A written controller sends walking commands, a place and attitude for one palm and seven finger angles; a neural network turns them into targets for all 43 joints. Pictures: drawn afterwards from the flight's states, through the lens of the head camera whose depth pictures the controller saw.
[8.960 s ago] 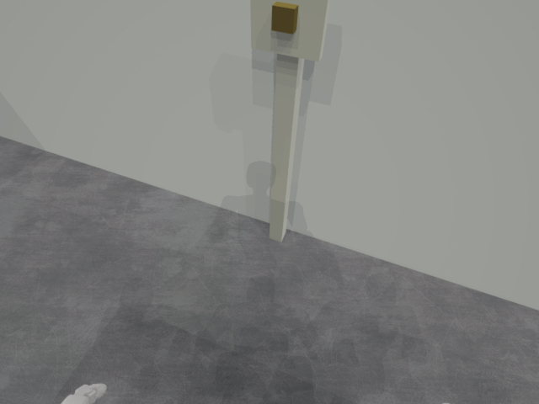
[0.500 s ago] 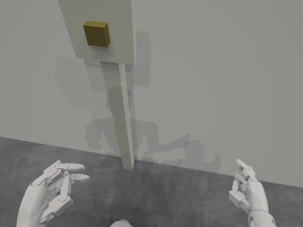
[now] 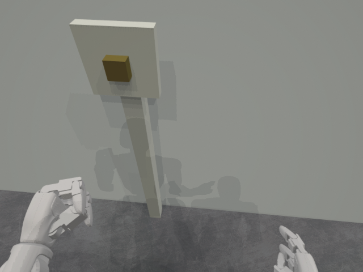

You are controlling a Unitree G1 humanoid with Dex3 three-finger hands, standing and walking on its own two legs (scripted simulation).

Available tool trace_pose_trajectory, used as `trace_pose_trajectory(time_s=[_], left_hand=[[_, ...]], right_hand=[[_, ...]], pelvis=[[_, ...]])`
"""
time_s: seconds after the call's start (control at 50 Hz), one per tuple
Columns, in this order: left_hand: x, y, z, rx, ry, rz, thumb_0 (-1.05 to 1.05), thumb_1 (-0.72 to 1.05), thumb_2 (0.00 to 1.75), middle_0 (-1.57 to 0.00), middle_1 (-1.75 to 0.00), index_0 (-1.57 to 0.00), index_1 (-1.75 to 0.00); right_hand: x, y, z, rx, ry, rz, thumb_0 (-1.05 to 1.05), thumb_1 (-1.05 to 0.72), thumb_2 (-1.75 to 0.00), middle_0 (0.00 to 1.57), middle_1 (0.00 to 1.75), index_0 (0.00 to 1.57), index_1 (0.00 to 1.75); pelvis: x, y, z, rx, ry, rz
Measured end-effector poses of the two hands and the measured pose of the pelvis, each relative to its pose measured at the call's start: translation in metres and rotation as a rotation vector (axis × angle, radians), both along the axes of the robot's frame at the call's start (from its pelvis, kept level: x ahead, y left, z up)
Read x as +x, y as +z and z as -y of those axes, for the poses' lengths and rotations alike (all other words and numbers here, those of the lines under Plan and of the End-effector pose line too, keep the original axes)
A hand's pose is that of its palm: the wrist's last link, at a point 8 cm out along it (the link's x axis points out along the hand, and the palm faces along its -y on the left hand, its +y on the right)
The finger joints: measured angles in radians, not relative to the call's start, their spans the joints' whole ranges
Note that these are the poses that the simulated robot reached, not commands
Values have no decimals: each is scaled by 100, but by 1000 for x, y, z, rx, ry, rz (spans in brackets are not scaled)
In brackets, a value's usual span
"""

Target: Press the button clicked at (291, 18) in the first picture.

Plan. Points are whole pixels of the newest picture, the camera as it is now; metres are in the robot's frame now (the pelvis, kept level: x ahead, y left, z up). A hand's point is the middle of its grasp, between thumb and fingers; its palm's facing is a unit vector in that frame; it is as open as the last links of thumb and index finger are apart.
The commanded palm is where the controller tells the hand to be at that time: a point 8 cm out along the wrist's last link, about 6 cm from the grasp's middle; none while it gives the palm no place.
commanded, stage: raise the hand and make a fist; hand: left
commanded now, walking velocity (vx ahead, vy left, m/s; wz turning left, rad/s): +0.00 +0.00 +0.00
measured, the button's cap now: (118, 67) +0.50 +0.19 +0.21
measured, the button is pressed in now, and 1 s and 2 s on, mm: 0 0 0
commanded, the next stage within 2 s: aim a knuckle at the button in 0.98 s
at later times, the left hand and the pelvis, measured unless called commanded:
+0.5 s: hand (63, 165) +0.24 +0.21 +0.19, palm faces +0.03 -0.99 -0.11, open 3.1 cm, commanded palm +0.21 +0.26 +0.20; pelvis +0.01 +0.00 +0.02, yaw +1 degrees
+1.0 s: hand (70, 160) +0.24 +0.20 +0.20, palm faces +0.05 -0.99 -0.10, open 3.1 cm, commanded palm +0.20 +0.24 +0.21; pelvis +0.00 -0.02 +0.02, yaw +0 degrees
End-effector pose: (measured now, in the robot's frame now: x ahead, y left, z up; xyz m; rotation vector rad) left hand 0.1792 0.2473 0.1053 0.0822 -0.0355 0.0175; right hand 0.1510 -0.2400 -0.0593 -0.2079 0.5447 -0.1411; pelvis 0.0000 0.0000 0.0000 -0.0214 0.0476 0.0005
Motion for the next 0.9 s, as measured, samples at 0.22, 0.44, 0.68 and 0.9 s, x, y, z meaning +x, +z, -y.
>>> trace_pose_trajectory(time_s=[0.22,0.44,0.68,0.9], left_hand=[[19,39,-10,11,-1,48,2,89,90,-130,-150,-130,-150],[33,77,-18,27,8,62,2,89,90,-130,-150,-130,-150],[46,110,-17,26,3,89,2,89,90,-130,-150,-130,-150],[36,98,-1,16,15,55,2,89,90,-130,-150,-130,-150]], right_hand=[[46,30,-30,29,102,130,2,-90,-90,20,30,20,30],[58,31,-41,52,152,100,1,-90,-90,20,30,20,30],[53,29,-21,55,114,77,2,-90,-90,20,30,20,30],[46,32,-4,42,87,87,2,-90,-90,20,30,20,30]], pelvis=[[9,11,-3,1,7,53],[13,19,1,6,16,89],[11,23,11,16,11,110],[6,23,20,18,4,120]])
